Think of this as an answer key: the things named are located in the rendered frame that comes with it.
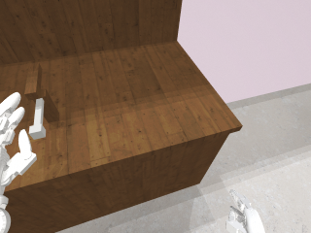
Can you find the left robot hand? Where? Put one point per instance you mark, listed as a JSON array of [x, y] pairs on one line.
[[10, 117]]

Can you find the counter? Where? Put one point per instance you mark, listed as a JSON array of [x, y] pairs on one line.
[[128, 115]]

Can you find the left robot forearm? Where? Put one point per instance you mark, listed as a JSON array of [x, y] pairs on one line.
[[5, 219]]

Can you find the right robot hand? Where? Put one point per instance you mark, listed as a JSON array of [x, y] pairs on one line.
[[248, 222]]

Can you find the tap lever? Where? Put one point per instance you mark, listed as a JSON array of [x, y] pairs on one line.
[[37, 130]]

